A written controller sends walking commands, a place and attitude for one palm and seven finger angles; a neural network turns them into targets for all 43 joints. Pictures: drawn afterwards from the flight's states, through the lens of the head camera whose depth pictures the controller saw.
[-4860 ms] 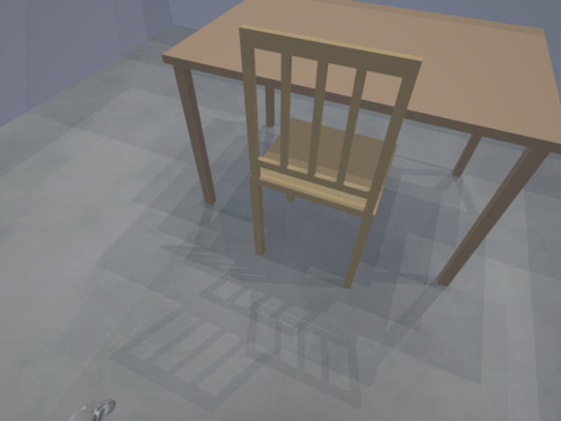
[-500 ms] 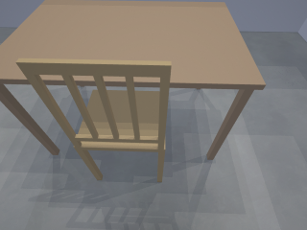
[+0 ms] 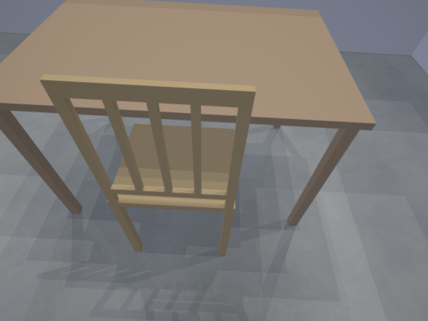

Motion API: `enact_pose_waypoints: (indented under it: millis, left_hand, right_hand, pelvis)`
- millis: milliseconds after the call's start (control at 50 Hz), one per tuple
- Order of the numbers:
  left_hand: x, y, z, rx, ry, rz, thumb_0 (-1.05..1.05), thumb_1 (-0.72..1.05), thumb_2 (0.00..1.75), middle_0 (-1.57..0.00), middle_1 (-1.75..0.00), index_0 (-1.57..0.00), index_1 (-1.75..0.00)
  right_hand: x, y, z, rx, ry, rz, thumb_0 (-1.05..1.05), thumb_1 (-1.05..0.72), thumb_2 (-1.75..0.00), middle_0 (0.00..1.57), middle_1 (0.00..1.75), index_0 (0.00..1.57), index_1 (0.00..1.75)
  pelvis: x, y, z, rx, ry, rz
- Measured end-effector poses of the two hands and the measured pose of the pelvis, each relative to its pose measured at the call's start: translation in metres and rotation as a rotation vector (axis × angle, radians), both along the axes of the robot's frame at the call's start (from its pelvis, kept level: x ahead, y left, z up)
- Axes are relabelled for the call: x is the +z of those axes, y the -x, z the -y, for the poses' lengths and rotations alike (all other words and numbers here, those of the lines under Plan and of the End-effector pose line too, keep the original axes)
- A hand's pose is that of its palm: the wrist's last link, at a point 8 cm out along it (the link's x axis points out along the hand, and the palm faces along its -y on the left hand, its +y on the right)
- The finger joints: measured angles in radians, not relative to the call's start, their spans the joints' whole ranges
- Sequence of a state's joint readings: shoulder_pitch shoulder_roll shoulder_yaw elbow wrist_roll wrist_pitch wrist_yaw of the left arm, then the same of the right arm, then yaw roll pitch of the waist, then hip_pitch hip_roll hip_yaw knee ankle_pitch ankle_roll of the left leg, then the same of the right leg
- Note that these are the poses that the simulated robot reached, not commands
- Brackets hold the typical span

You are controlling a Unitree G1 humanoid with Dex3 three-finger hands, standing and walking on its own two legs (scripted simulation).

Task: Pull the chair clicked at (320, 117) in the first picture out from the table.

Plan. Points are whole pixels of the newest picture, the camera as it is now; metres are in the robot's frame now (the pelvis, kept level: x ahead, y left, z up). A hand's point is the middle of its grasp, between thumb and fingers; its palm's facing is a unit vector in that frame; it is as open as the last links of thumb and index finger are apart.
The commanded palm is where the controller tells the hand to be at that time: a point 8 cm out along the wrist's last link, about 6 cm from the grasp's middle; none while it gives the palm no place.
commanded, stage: look again from close up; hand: left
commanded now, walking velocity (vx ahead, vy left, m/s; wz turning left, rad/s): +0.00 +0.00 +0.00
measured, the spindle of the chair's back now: (162, 153) +0.50 +0.16 -0.05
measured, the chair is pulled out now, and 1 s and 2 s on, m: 0.00 0.00 0.00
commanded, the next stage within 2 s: raise the hand toward the chair's back in 1.70 s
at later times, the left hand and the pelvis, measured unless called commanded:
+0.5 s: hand out of the picture -0.01 +0.22 -0.17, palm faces +0.00 -0.98 -0.20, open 7.3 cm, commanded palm none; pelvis +0.01 +0.04 +0.01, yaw +0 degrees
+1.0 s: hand out of the picture +0.02 +0.18 -0.17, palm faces +0.01 -0.98 -0.19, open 7.3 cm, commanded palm none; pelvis +0.02 +0.01 +0.01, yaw +0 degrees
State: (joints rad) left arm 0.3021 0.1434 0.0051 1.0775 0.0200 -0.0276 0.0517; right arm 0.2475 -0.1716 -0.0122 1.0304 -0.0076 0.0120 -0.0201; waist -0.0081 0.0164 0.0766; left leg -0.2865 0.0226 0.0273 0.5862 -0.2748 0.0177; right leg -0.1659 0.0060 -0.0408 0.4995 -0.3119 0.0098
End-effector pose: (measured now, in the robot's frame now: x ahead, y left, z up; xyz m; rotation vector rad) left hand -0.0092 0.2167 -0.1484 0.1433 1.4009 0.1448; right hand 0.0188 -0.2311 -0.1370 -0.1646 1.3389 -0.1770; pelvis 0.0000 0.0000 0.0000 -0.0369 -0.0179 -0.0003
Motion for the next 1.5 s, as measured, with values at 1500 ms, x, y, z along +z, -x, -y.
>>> enact_pose_waypoints:
  millis: [1500]
  left_hand:
    - [0.010,-0.018,0.016,0.005,0.002,-0.020,0.00,0.91,0.90,-0.20,-0.30,-0.20,-0.30]
  right_hand:
    - [0.002,-0.021,0.008,0.021,-0.022,-0.035,0.01,-0.92,-0.90,0.20,0.30,0.20,0.30]
  pelvis:
    - [0.009,-0.028,0.015,0.000,-0.051,-0.011]
